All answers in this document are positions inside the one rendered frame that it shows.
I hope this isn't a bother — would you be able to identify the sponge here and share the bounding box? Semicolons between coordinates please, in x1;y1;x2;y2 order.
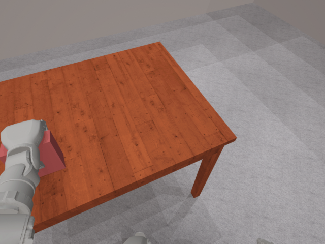
0;130;66;177

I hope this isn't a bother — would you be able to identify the robot left shin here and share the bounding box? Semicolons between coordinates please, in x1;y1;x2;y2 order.
135;232;146;238

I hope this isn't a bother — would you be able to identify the robot left forearm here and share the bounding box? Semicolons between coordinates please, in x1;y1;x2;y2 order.
0;143;40;216

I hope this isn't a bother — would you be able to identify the robot left upper arm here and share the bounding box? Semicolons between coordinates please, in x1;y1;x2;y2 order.
0;213;35;244

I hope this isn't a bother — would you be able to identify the left robot hand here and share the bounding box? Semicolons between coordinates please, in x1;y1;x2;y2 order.
1;119;48;169

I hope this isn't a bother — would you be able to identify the table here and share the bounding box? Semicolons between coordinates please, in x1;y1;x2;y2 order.
0;42;237;233

